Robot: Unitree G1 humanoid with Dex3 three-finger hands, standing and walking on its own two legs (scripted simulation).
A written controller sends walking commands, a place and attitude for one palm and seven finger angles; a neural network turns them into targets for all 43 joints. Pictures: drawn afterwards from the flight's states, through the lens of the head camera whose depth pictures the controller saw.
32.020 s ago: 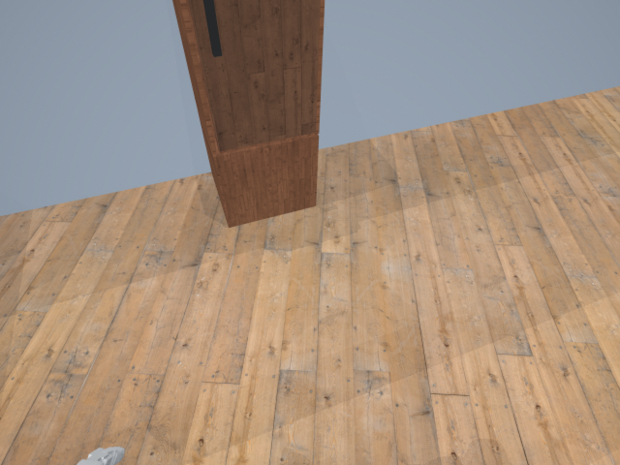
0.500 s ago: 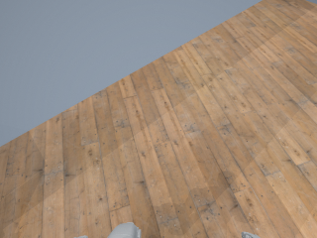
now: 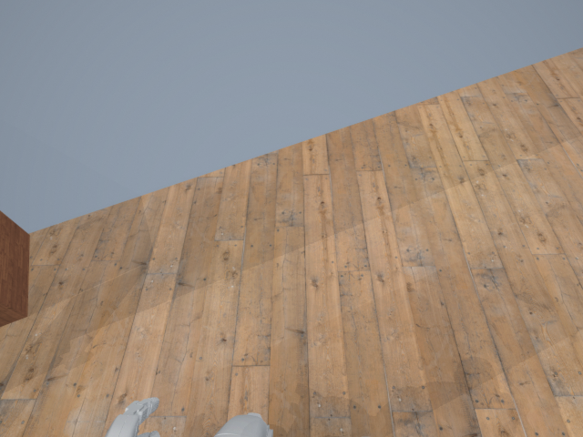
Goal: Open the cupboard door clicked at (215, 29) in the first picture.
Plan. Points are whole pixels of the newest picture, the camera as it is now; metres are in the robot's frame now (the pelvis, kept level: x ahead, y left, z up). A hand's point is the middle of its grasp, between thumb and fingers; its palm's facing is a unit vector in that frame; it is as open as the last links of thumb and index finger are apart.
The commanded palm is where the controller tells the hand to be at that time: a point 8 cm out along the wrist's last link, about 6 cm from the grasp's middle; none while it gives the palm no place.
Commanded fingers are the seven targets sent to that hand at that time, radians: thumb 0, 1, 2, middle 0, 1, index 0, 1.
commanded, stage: turn to face it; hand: left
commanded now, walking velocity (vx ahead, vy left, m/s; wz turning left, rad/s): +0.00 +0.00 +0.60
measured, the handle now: out of the picture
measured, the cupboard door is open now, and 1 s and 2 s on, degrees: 42 42 42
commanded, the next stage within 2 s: take the last steps up to it in 1.72 s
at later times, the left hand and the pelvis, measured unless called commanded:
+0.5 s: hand out of the picture +0.02 +0.22 -0.15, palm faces +0.35 -0.90 -0.28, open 7.4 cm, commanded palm none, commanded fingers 0.00 0.90 0.90 -0.20 -0.30 -0.20 -0.30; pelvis +0.01 -0.02 +0.00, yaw +19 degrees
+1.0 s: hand out of the picture -0.07 +0.15 -0.18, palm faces +0.64 -0.74 -0.21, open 7.3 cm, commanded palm none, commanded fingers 0.00 0.90 0.90 -0.20 -0.30 -0.20 -0.30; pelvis +0.02 -0.04 +0.00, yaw +38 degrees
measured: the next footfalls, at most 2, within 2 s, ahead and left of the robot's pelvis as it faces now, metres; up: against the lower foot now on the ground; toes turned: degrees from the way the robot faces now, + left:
left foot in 0.28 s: +0.03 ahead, +0.13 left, +0.00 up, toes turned +17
right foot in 0.58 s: +0.10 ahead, -0.13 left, +0.00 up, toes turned +19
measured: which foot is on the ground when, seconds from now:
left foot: up 0.00-0.26, down 0.28-0.58, up 0.60-0.94, down 0.96-1.00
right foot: down 0.00-0.28, up 0.30-0.56, down 0.58-0.96, up 0.98-1.00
